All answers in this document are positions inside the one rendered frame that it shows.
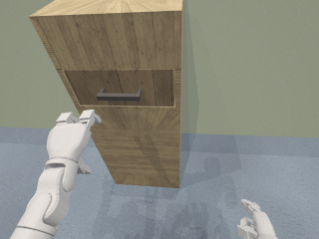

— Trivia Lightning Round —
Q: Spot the robot left hand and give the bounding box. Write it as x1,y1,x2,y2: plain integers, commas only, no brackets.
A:
46,110,102,174

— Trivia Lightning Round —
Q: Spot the robot right hand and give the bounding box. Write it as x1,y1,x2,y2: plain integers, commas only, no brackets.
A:
237,199,276,239

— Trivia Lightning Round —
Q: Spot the cabinet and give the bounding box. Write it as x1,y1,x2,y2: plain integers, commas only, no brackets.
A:
29,0,184,188

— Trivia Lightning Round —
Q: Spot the handle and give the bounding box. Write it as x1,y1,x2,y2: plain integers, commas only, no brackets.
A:
96,88,142,102

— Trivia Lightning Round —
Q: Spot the drawer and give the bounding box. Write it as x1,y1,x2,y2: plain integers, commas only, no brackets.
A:
63,68,175,107

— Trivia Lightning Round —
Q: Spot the robot left forearm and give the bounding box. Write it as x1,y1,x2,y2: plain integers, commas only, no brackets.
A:
10,157,79,239

